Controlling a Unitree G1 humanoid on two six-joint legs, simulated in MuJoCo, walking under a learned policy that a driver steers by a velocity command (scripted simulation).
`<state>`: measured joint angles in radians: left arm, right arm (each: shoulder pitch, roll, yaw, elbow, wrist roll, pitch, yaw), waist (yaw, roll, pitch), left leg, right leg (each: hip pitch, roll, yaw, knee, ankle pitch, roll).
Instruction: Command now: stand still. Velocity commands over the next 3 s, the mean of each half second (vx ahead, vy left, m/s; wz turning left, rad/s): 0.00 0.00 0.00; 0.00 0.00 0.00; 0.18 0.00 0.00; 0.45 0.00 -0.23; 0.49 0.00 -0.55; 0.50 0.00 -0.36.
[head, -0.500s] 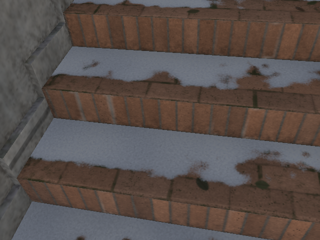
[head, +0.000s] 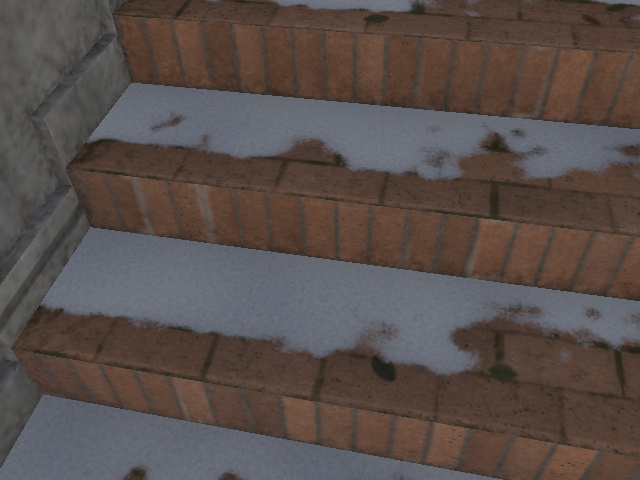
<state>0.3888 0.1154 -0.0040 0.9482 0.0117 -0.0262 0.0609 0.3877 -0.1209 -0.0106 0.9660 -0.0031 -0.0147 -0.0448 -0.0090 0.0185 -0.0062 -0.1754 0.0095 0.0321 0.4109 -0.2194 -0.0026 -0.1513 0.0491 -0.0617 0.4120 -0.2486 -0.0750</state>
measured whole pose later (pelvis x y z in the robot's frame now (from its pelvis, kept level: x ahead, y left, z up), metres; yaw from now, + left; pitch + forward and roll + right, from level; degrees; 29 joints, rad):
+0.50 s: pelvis +0.00 -0.01 +0.00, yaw +0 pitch -1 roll +1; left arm 0.44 0.10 -0.04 1.00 0.01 -0.02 0.07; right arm 0.41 -0.13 0.02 1.05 0.01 -0.01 -0.05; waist 0.00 0.01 0.01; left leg -0.16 0.02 0.03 0.40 -0.22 -0.02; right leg -0.14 0.06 -0.06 0.40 -0.25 -0.09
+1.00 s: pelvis +0.01 -0.01 +0.00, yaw +0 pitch -1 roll +1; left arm 0.45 0.09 -0.04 1.02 0.00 -0.02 0.07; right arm 0.42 -0.13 0.04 1.06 0.01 -0.01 -0.06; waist 0.00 0.01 0.01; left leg -0.16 0.02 0.03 0.40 -0.22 -0.02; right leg -0.14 0.06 -0.06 0.40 -0.25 -0.08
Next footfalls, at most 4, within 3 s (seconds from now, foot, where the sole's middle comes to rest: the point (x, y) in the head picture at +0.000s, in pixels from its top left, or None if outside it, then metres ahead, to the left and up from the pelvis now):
1.66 left None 0.15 0.22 -0.78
1.98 right None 0.42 0.11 -0.61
2.42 left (222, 309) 0.75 0.23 -0.45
2.98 right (431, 163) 0.97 -0.19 -0.28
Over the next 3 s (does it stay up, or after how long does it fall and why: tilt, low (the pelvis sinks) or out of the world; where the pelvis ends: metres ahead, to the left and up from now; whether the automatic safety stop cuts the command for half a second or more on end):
stays up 0.86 -0.02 0.35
